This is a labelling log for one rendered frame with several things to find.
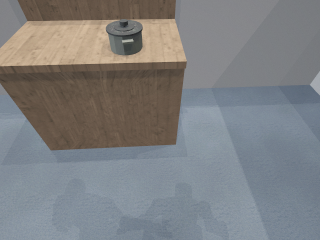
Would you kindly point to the table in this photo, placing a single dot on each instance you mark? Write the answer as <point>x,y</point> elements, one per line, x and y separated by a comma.
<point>60,71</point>

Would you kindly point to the knob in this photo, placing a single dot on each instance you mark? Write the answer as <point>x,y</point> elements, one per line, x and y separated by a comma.
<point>123,22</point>

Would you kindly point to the pot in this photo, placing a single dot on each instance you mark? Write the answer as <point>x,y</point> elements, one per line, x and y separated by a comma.
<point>126,45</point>

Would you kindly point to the lid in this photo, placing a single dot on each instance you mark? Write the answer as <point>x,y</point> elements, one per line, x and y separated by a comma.
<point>115,29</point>

